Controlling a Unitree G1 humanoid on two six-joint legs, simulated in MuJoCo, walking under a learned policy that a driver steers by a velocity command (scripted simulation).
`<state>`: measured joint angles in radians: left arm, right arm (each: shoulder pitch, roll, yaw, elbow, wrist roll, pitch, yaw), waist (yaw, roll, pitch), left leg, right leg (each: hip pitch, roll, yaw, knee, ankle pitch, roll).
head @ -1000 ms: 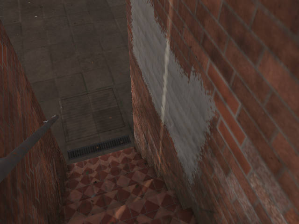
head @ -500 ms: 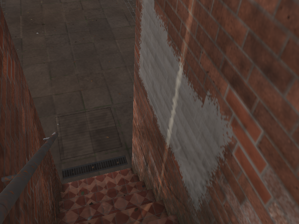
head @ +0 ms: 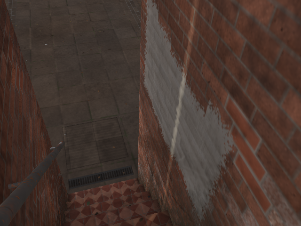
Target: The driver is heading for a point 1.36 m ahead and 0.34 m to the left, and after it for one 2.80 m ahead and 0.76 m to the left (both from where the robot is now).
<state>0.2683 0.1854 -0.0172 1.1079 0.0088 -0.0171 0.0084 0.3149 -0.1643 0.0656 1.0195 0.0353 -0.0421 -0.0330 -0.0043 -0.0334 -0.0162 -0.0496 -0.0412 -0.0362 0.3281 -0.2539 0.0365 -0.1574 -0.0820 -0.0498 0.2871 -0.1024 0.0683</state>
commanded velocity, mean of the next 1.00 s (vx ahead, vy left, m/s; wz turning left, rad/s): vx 0.19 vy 0.00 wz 0.00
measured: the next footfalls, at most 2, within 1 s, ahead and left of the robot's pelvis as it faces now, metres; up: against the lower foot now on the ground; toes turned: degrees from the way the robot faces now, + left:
right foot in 0.82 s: +0.12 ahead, -0.15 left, +0.00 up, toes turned -4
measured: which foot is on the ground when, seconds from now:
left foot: down 0.00-0.82, up 0.84-1.00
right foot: down 0.00-0.58, up 0.60-0.80, down 0.82-1.00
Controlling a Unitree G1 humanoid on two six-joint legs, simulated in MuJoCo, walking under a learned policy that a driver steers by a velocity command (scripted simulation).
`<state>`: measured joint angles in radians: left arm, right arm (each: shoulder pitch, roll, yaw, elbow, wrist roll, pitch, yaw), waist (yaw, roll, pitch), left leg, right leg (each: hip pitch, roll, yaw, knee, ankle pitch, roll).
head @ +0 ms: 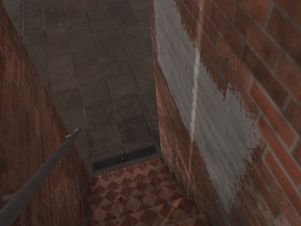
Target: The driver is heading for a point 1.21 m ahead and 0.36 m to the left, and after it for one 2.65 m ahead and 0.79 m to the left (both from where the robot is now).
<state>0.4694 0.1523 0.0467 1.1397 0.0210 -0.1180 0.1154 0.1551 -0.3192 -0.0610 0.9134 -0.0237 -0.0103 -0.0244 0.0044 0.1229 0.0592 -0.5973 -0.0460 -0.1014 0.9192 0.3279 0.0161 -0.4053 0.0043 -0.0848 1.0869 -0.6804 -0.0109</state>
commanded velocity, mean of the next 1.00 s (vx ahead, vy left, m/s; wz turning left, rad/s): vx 0.49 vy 0.00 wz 0.00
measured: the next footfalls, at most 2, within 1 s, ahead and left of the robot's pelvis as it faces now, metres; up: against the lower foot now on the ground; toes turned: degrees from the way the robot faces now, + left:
left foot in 0.14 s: +0.09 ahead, +0.08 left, -0.23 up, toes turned -3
right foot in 0.42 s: +0.36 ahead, -0.05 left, -0.46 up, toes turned -2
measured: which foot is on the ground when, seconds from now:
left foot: up 0.00-0.12, down 0.14-0.42, up 0.44-0.76, down 0.78-1.00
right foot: down 0.00-0.14, up 0.16-0.40, down 0.42-0.78, up 0.80-1.00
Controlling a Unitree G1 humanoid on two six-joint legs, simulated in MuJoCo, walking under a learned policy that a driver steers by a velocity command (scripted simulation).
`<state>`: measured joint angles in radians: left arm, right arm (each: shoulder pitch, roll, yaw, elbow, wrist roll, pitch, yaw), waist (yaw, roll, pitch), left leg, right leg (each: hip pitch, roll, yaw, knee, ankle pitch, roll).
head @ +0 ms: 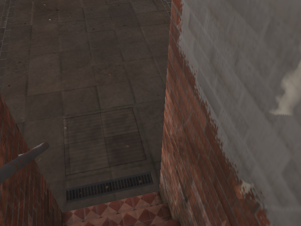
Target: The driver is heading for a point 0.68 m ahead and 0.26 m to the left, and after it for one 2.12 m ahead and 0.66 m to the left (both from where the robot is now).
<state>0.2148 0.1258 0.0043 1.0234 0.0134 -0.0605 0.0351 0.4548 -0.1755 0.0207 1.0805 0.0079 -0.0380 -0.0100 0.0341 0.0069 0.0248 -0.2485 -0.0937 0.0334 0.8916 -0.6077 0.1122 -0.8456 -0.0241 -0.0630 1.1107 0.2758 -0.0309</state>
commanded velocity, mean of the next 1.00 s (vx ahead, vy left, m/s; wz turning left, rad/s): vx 0.50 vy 0.00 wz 0.38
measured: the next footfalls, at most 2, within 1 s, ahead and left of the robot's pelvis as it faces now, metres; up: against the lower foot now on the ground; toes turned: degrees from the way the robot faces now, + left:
right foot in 0.20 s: +0.24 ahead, -0.08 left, -0.23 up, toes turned -4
left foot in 0.64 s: +0.38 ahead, +0.22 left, -0.46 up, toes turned +11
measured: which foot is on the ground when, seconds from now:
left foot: down 0.00-0.20, up 0.22-0.62, down 0.64-1.00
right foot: up 0.00-0.18, down 0.20-0.64, up 0.66-1.00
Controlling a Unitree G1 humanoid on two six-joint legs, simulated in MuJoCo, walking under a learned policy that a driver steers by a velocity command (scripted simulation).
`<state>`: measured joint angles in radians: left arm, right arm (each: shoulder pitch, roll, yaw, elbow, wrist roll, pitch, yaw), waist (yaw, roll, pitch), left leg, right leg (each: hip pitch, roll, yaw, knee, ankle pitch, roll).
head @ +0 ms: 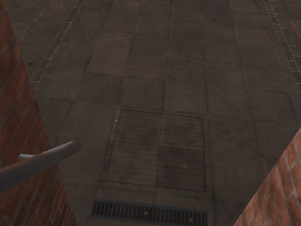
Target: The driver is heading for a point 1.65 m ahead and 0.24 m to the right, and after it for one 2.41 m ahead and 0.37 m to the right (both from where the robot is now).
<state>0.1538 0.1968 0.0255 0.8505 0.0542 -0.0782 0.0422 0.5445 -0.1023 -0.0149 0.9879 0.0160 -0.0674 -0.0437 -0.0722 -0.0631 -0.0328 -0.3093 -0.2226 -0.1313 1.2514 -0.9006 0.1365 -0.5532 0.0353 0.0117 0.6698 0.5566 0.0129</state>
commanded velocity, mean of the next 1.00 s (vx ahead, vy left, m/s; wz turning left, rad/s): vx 0.50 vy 0.00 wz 0.13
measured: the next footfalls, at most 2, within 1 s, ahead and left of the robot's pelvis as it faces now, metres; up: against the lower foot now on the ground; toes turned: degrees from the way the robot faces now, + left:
right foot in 0.06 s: +0.09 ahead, -0.06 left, -0.23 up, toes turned +2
left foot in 0.50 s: +0.36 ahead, +0.11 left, -0.46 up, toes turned +12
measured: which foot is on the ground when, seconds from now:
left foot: down 0.00-0.06, up 0.08-0.48, down 0.50-1.00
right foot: up 0.00-0.04, down 0.06-0.50, up 0.52-1.00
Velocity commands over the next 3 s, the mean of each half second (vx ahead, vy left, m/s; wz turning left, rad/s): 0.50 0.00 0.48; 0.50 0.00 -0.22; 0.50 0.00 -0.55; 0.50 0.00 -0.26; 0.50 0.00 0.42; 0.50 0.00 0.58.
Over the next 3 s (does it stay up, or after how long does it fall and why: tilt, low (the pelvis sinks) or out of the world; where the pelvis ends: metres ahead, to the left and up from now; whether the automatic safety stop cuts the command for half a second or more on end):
stays up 1.60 -0.34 -0.80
